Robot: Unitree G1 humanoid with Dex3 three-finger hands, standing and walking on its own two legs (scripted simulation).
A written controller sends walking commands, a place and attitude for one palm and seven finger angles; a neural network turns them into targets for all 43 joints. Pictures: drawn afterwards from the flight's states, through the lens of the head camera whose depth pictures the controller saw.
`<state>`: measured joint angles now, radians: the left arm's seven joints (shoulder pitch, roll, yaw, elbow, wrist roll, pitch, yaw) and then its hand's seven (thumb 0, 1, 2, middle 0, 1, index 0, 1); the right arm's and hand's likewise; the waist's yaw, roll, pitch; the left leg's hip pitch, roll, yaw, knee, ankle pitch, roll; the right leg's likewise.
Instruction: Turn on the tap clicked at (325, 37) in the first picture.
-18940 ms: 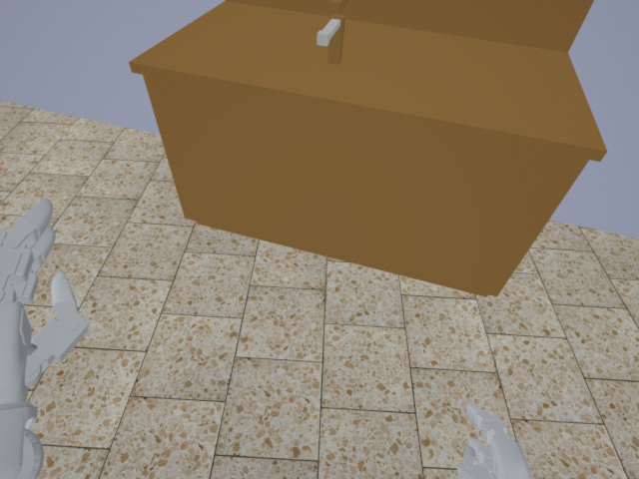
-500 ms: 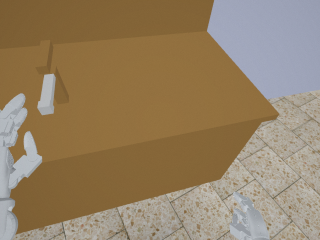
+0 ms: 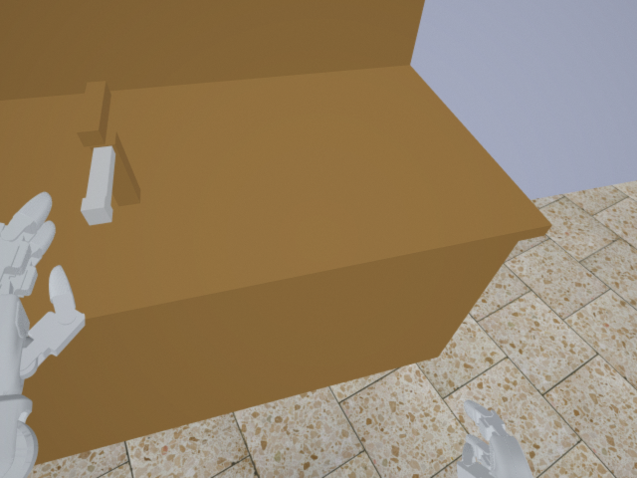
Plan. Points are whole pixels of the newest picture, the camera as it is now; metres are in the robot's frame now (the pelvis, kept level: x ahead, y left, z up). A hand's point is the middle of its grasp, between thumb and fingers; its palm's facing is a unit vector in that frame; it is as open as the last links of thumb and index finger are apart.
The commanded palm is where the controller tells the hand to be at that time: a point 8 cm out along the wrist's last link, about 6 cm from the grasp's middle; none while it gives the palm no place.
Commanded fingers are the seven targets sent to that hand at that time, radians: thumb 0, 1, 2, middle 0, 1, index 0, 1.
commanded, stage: come to a stop and stand still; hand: left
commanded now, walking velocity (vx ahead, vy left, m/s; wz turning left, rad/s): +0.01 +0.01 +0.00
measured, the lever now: (97, 210) +0.40 +0.34 +0.09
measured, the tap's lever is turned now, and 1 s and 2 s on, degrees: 0 0 0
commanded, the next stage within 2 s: look again from close up in 0.86 s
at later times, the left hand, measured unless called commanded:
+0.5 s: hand (65, 294) +0.24 +0.27 +0.15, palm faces +0.42 -0.85 -0.34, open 7.4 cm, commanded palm +0.17 +0.29 +0.17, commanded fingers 0.00 0.90 0.90 -0.20 -0.30 -0.20 -0.30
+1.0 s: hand (58, 301) +0.23 +0.27 +0.16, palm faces +0.39 -0.85 -0.34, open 7.4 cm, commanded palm +0.17 +0.30 +0.17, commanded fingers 0.00 0.90 0.90 -0.20 -0.30 -0.20 -0.30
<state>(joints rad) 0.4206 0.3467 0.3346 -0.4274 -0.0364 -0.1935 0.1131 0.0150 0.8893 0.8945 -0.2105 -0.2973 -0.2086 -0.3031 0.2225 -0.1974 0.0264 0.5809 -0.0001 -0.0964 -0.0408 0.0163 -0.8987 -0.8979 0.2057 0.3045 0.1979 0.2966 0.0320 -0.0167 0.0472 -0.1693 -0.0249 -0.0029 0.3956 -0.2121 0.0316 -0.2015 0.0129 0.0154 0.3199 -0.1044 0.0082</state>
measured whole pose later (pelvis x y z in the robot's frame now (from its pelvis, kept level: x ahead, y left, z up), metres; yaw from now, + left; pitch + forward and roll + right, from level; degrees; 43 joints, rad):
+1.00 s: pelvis +0.01 +0.02 +0.00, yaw -1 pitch -1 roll -1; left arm 0.39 0.35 0.35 -0.46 -0.03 -0.22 0.11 0.01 0.89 0.89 -0.21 -0.30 -0.21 -0.30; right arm 0.20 -0.18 0.04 0.56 0.00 -0.12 -0.03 0.02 -0.90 -0.90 0.21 0.30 0.20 0.30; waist 0.05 -0.04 0.06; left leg -0.17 -0.05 0.02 0.44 -0.25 0.06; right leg -0.21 -0.01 0.04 0.37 -0.14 0.04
